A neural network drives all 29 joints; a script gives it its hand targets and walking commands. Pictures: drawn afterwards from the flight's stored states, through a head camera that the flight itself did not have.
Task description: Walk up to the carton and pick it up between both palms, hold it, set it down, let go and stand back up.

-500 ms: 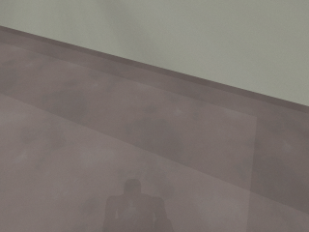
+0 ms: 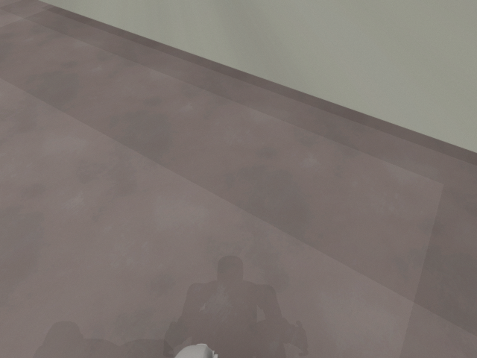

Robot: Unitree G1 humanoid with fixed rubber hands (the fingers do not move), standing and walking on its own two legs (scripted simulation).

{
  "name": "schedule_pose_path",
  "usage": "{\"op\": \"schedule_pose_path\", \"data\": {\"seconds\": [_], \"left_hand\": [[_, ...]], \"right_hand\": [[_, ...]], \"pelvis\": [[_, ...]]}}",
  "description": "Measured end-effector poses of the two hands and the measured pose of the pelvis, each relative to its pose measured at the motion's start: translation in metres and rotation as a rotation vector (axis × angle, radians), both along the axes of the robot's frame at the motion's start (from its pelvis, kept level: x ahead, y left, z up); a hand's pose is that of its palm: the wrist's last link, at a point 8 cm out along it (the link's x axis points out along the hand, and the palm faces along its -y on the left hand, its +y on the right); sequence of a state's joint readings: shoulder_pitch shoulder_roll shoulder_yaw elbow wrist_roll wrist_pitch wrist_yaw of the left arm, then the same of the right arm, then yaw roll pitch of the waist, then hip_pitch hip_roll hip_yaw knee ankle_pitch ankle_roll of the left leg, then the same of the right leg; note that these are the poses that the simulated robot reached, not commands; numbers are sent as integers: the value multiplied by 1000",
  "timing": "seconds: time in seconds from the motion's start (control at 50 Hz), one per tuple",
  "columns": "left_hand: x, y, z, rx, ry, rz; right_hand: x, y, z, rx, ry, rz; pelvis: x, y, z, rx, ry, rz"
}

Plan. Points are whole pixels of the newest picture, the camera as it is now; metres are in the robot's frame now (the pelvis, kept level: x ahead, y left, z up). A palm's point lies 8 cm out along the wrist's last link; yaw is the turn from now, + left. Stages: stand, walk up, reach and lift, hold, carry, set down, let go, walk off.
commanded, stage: walk up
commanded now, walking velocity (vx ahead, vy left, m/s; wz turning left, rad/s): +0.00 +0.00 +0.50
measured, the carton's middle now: out of the picture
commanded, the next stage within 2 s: none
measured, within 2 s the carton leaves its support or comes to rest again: neither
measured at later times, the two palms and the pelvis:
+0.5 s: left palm out of the picture +0.00 +0.31 -0.13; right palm out of the picture +0.11 -0.18 -0.11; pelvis +0.00 +0.04 +0.01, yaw +16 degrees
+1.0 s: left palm out of the picture -0.10 +0.23 -0.11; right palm (336, 329) +0.20 -0.17 -0.13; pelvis +0.00 +0.01 +0.02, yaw +33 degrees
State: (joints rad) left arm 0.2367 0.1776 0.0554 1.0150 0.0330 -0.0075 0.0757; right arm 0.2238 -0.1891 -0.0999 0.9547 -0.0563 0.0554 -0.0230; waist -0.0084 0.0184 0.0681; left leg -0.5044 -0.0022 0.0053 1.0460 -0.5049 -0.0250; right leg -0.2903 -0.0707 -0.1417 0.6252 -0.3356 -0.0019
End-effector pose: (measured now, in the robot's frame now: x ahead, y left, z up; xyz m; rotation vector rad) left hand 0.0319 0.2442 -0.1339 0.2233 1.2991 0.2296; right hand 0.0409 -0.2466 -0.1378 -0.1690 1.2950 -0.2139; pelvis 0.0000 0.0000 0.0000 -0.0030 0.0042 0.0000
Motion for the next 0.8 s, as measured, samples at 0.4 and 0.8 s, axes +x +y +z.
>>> {"op": "schedule_pose_path", "data": {"seconds": [0.4,0.8], "left_hand": [[-44,58,-5,-72,-13,218],[-51,10,40,49,-146,367]], "right_hand": [[82,72,28,-23,-91,296],[109,31,1,53,3,441]], "pelvis": [[-3,45,8,-19,21,240],[4,4,14,34,15,450]]}}
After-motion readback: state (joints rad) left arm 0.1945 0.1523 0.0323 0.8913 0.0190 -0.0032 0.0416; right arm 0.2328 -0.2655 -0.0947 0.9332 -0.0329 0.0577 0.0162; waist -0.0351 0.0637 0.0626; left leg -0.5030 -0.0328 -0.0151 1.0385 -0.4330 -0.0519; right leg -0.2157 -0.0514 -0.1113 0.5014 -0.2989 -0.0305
